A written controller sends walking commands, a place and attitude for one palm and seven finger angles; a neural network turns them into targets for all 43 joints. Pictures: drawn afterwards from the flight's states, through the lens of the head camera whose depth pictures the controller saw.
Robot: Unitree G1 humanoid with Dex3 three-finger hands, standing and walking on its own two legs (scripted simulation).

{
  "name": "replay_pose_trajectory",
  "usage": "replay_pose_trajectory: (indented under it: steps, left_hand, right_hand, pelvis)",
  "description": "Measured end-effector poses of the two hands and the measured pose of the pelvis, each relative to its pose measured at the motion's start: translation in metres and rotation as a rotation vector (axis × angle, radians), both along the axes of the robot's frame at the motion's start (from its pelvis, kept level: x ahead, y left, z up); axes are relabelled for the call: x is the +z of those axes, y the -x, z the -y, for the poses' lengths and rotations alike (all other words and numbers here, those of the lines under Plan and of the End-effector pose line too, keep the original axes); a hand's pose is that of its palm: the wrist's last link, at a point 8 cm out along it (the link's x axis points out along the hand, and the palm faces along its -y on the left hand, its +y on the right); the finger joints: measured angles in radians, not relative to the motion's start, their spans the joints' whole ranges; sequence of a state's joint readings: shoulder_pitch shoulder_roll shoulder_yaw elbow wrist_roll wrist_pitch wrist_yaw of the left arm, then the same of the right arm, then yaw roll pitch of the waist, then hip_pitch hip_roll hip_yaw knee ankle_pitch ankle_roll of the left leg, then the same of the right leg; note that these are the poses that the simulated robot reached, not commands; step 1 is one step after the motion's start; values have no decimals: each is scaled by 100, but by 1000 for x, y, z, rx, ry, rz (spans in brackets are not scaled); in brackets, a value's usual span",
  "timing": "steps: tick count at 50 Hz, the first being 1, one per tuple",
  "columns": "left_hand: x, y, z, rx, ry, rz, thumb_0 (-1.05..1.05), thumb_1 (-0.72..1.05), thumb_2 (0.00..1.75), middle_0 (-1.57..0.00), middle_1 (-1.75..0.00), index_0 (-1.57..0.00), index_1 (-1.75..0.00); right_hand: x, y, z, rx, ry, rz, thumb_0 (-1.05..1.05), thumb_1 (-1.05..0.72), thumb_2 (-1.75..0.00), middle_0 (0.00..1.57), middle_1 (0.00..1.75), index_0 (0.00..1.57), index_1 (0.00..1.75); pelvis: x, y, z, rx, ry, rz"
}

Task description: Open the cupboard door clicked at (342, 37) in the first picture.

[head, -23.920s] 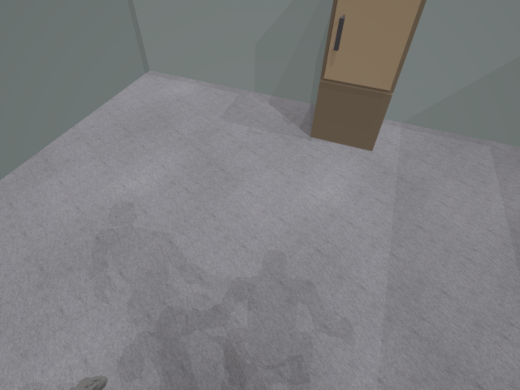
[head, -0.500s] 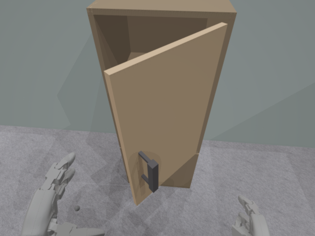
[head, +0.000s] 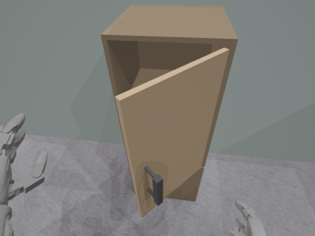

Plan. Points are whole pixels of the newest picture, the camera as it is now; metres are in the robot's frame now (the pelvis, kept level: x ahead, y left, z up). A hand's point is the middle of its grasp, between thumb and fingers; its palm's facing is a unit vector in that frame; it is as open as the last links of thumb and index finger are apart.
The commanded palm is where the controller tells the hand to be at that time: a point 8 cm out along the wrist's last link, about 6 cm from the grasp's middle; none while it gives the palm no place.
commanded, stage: draw the hand back to the body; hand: left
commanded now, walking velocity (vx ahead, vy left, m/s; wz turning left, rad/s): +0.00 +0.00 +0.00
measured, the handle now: (153, 185) +0.30 +0.06 -0.08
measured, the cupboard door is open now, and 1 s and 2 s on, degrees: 48 48 48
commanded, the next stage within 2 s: step back with the hand held close in 0.40 s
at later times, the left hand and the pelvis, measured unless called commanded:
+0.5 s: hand (35, 169) +0.18 +0.25 +0.18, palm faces +0.48 -0.79 -0.38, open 7.4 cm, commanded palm +0.13 +0.28 +0.19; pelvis -0.01 -0.02 +0.01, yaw +0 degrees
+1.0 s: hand (23, 179) +0.16 +0.26 +0.17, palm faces +0.35 -0.79 -0.51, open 7.4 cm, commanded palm +0.10 +0.30 +0.19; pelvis -0.05 +0.01 +0.01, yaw -3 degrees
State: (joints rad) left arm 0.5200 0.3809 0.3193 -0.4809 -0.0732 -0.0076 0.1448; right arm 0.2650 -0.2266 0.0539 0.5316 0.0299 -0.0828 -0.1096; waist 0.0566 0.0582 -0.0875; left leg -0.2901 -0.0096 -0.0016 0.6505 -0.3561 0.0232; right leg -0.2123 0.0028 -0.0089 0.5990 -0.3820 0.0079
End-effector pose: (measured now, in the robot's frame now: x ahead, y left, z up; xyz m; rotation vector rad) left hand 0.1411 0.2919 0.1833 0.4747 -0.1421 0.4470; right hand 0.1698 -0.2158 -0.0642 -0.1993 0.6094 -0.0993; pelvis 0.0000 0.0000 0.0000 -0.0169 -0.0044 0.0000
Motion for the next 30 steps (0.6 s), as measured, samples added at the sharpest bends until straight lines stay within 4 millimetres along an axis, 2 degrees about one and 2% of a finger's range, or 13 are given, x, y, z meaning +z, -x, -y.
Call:
replay_pose_trajectory:
  steps: [5, 11, 15, 22, 30]
  left_hand:
    - [19, 0, -6, 29, -25, 66, 1, 73, 83, -20, -30, -20, -30]
    - [1, 1, 3, 19, 39, 1, 1, 84, 88, -20, -30, -20, -30]
    - [-4, 4, 9, 7, 53, -22, 1, 87, 89, -20, -30, -21, -30]
    - [13, 9, 10, 14, 11, 39, 2, 89, 90, -21, -30, -21, -30]
    - [10, 3, 7, 20, 3, 22, 1, 89, 90, -21, -30, -21, -30]
  right_hand:
    - [3, -1, 7, 2, 6, -2, 1, -90, -90, 21, 30, 20, 30]
    - [3, 2, 14, -6, 4, -21, 1, -90, -90, 21, 30, 20, 30]
    - [4, 4, 17, -7, 13, -29, 1, -90, -90, 21, 30, 20, 30]
    - [5, 3, 18, 1, 6, -13, 1, -90, -90, 21, 30, 20, 30]
    - [4, 5, 20, 1, -3, -37, 1, -90, -90, 21, 30, 20, 30]
  pelvis:
    - [5, 2, 3, -2, -3, 17]
    - [9, 5, 6, -7, -8, 32]
    - [10, 5, 10, -6, -8, 42]
    - [12, 7, 14, -4, -7, 61]
    - [14, 10, 16, -8, 0, 50]
